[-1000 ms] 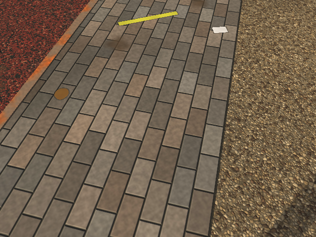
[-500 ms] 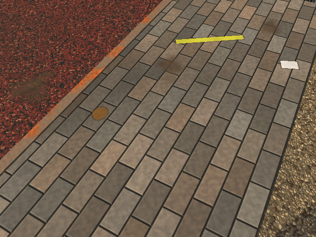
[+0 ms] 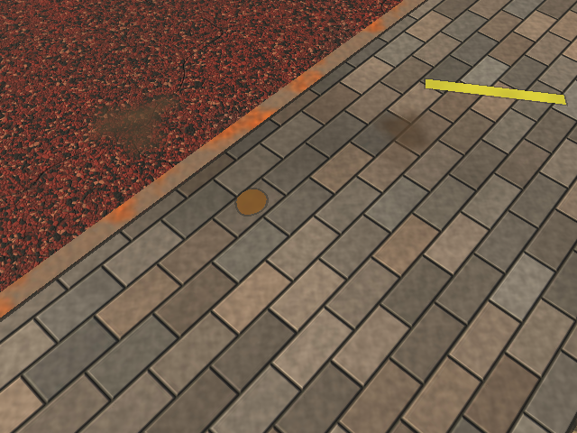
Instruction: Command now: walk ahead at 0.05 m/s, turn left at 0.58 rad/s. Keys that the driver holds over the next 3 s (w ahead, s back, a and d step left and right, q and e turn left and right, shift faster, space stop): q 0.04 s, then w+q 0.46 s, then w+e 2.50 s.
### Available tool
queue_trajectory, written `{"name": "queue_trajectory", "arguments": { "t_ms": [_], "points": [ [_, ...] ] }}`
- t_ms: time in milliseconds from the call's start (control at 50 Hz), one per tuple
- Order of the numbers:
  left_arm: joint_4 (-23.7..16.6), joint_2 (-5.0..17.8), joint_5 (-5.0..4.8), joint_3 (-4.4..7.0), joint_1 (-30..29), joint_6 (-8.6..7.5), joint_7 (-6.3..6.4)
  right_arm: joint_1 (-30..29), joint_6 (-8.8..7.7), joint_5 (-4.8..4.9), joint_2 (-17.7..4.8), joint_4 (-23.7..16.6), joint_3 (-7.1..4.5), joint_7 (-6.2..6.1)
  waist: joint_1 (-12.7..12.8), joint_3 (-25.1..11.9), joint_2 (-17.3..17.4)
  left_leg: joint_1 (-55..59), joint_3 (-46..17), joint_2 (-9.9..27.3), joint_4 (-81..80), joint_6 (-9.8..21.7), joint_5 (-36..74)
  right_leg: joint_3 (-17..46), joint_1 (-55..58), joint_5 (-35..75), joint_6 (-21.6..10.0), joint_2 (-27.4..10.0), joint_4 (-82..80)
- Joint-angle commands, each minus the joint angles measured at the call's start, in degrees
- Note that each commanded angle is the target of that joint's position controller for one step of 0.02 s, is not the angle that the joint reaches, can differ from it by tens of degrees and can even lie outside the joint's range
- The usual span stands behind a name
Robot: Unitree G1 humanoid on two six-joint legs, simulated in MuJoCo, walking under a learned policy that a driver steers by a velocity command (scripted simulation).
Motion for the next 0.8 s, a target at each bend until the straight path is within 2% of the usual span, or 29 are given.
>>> {"name": "queue_trajectory", "arguments": {
  "t_ms": [20, 120, 160, 180, 200, 220, 240, 260, 280, 300, 320, 380, 460, 500, 540, 580, 600, 620, 640, 660, 680, 700, 720, 740, 760, 780, 800],
  "points": [
    [-2.36, 4.71, -0.24, 1.29, 2.79, -0.15, 0.18, -1.81, 0.11, 0.05, -9.43, -4.92, -2.59, -0.93, 1.32, -10.17, 7.57, 6.58, -17.36, 13.07, -8.42, 7.59, -7.69, -0.66, 3.64, 2.98, 0.71, 1.24, -4.06],
    [-3.20, 5.58, -1.01, 1.56, 3.03, -2.02, -0.96, -1.22, 0.75, 0.33, -8.98, -5.41, -2.33, -0.75, 0.81, -10.13, 10.87, 6.29, -22.78, 12.40, -9.11, 6.96, -23.83, -2.01, 10.36, 0.91, -1.18, 2.68, -15.27],
    [-2.06, 5.38, -1.49, 1.92, 7.16, -2.93, -1.51, -1.94, 0.96, 0.81, -8.39, -5.52, -1.96, -0.78, 3.60, -8.73, 10.11, 2.08, -23.01, 10.28, -7.48, 5.24, -28.99, -3.50, 19.22, 4.16, -3.40, 2.70, -26.17],
    [-0.98, 6.86, -1.31, 2.56, 10.69, -3.22, -1.45, -1.76, 0.93, 0.97, -6.95, -5.63, -1.49, -0.87, 5.12, -8.08, 7.55, -3.80, -20.59, 7.44, -3.01, 2.70, -31.79, -1.55, 26.69, 4.15, -5.44, -1.08, -31.50],
    [-0.31, 10.10, -0.35, 3.21, 15.31, -3.27, -1.23, 0.06, 0.77, 0.88, -2.61, -5.50, -0.42, -0.86, 4.99, -10.65, -2.58, -10.88, -10.90, 1.92, 14.49, -0.71, -32.69, 10.12, 34.26, -4.78, -9.24, -13.82, -35.00],
    [-0.24, 14.55, 1.90, 4.14, 15.30, -3.50, -1.90, -2.98, -0.39, 1.33, -4.17, -9.00, -0.84, -0.49, 4.44, -4.45, -14.23, -24.78, -4.09, -1.97, 23.37, -1.35, -27.93, 29.13, 31.23, -17.72, -15.71, -21.42, -42.15],
    [-1.90, 12.23, 1.69, 3.85, 10.87, -4.14, -1.81, -3.87, -1.19, 0.58, -8.17, -9.01, -1.67, -0.12, 3.05, -0.36, -11.84, -27.47, -5.05, 3.53, 29.71, -2.17, -22.28, 28.31, 28.56, -19.70, -16.74, -22.15, -42.47],
    [-2.73, 8.92, 0.39, 3.07, 8.56, -4.30, -1.22, -2.60, -1.27, 0.44, -9.43, -7.71, -2.21, 0.31, 2.57, 0.07, -9.93, -27.67, -4.35, 4.43, 31.93, -3.18, -17.47, 22.21, 28.77, -16.63, -14.62, -19.20, -42.37],
    [-3.30, 7.46, -0.34, 2.58, 8.21, -4.24, -0.88, -0.62, -1.03, 0.25, -8.74, -6.15, -2.28, 0.49, 2.30, -1.19, -8.48, -26.53, -2.96, 5.16, 34.33, -4.43, -14.77, 17.22, 30.20, -12.62, -12.53, -16.59, -42.01],
    [-2.92, 7.11, -0.64, 2.38, 9.07, -4.15, -0.61, -0.46, -1.14, 0.18, -7.61, -5.95, -2.06, 0.89, 2.86, -0.63, -7.90, -27.00, -1.88, 5.87, 36.86, -5.32, -11.99, 13.70, 30.23, -8.56, -11.93, -15.55, -42.47],
    [-2.68, 6.74, -0.36, 2.08, 10.56, -4.34, -0.40, -1.10, -1.41, 0.37, -6.33, -6.04, -1.77, 1.31, 3.59, -0.49, -7.18, -26.55, -0.79, 6.61, 39.00, -5.76, -9.47, 9.87, 29.63, -4.26, -11.65, -14.67, -42.98],
    [-2.06, 6.78, 0.27, 2.04, 14.49, -4.77, -0.68, -3.69, -1.96, 0.99, -4.07, -7.30, -1.01, 1.83, 5.60, 0.04, -6.64, -27.34, 1.15, 8.28, 38.41, -6.88, -4.43, 2.27, 30.26, 3.05, -12.17, -13.54, -44.03],
    [-1.61, 8.32, 0.15, 2.40, 16.45, -4.55, -1.21, -7.91, -2.31, 1.13, -2.79, -9.30, -0.29, 2.79, 7.36, 1.38, -6.83, -24.99, 3.46, 10.01, 27.82, -7.66, -0.20, -4.51, 31.30, 10.45, -12.65, -13.72, -44.50],
    [-1.13, 9.46, -0.29, 2.74, 17.29, -4.39, -1.38, -10.56, -2.54, 1.17, -1.77, -10.29, 0.29, 3.56, 8.29, 2.39, -6.78, -22.09, 5.51, 10.49, 21.97, -7.21, 0.68, -7.32, 30.99, 12.53, -12.54, -14.25, -44.48],
    [0.34, 9.53, -1.20, 2.69, 19.48, -4.21, -1.90, -12.10, -2.97, 1.31, -0.38, -10.83, 1.03, 4.08, 8.52, 3.55, -5.69, -17.04, 7.05, 9.84, 16.24, -5.59, -1.84, -7.72, 29.62, 13.29, -13.13, -14.97, -44.87],
    [1.52, 10.59, -2.40, 2.88, 20.18, -3.76, -2.48, -12.49, -3.42, 1.31, -1.08, -11.21, 1.00, 4.47, 7.25, 4.29, -6.32, -12.13, 8.88, 8.73, 11.36, -3.39, -5.94, -6.88, 30.03, 18.32, -13.63, -16.20, -43.86],
    [1.93, 11.48, -2.87, 3.04, 19.92, -3.52, -2.64, -11.30, -3.72, 1.19, -2.18, -11.04, 0.57, 4.48, 5.70, 3.60, -7.14, -8.39, 9.64, 7.62, 8.98, -2.16, -7.72, -6.51, 30.55, 25.36, -13.57, -16.74, -41.76],
    [2.28, 12.21, -3.10, 3.06, 19.14, -3.36, -2.66, -7.09, -3.97, 1.13, -3.97, -10.01, -0.37, 4.30, 2.27, 0.79, -7.50, -0.92, 10.59, 5.86, 6.03, -0.81, -6.99, -7.32, 30.57, 37.53, -12.83, -16.37, -36.73],
    [2.70, 11.58, -3.27, 2.67, 18.68, -3.34, -2.62, 2.15, -4.04, 1.13, -6.53, -7.04, -1.92, 3.87, -3.05, -4.87, -5.96, 12.19, 11.47, 4.22, 2.10, 1.01, -3.03, -10.24, 28.53, 47.11, -11.28, -13.86, -26.20],
    [2.29, 9.22, -2.46, 1.68, 18.90, -3.93, -2.63, 11.59, -3.66, 0.63, -9.81, -4.71, -3.34, 2.90, -7.62, -12.35, -4.47, 30.14, 6.50, 8.90, 4.98, 2.67, -1.53, -11.37, 17.92, 39.98, -8.84, -11.40, -12.68],
    [-0.72, 1.22, -0.45, -0.87, 22.36, -4.94, -3.20, 16.93, -3.49, -0.71, -16.66, -3.98, -4.25, 1.78, -5.63, -22.65, 12.47, 50.78, -20.35, 27.84, 3.08, 10.34, -6.44, -11.32, -4.02, 0.10, -4.53, -2.51, 10.93],
    [0.28, 4.73, -2.22, 0.02, 20.77, -6.18, -3.04, 17.95, -3.82, -1.23, -13.19, -4.16, -3.22, 1.71, -7.33, -28.94, 12.78, 47.01, -34.38, 32.32, -5.65, 13.42, -9.10, -0.20, -7.53, -13.12, -4.15, 0.74, 21.44],
    [-1.34, 8.50, -3.87, 1.46, 16.74, -6.33, -2.98, 14.49, -4.26, -0.92, -10.09, -3.14, -1.97, 2.03, -6.42, -18.73, 10.46, 40.05, -23.90, 29.75, -6.44, 10.51, -8.31, 0.47, -12.11, -9.45, -4.60, -2.17, 23.77],
    [-2.00, 7.83, -3.51, 1.34, 14.31, -6.17, -2.86, 11.22, -4.55, -0.22, -7.59, -2.39, -1.24, 2.14, -4.34, -12.50, 9.33, 32.67, -15.81, 27.01, -7.33, 8.57, -6.97, -1.65, -12.50, -4.83, -4.99, -4.86, 21.54],
    [-1.77, 7.14, -2.41, 1.42, 13.35, -5.71, -2.63, 7.52, -4.88, -0.04, -5.33, -2.06, -0.58, 2.32, -2.30, -8.42, 7.70, 25.85, -10.48, 24.23, -9.44, 7.06, -5.91, -2.14, -10.70, -0.47, -4.88, -6.53, 18.56],
    [-1.21, 6.53, -2.09, 1.70, 14.83, -4.80, -2.62, 4.86, -5.47, -0.30, -3.67, -1.94, -0.17, 2.45, -0.09, -6.36, 9.37, 20.73, -5.99, 22.22, -11.86, 6.07, -3.85, -1.67, -7.25, 3.27, -4.82, -7.82, 16.67],
    [-0.45, 5.19, -2.31, 1.55, 16.58, -3.91, -2.76, 3.23, -6.06, -0.56, -2.99, -1.61, -0.20, 2.47, 1.35, -5.56, 9.39, 17.66, -3.28, 21.52, -14.11, 5.88, -2.46, -1.76, -4.53, 5.82, -4.66, -8.04, 16.36]
  ]
}}
Next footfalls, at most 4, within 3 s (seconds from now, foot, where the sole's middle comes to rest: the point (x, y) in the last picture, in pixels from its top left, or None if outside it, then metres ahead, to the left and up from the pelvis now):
0.18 right None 0.10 -0.16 -0.77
0.66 left None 0.27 0.21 -0.77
1.18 right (258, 342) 0.63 0.05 -0.77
1.66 left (185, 244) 0.91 0.25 -0.77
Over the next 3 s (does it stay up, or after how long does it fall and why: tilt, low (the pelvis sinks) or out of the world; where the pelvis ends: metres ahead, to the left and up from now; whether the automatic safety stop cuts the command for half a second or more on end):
stays up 1.35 -0.19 0.01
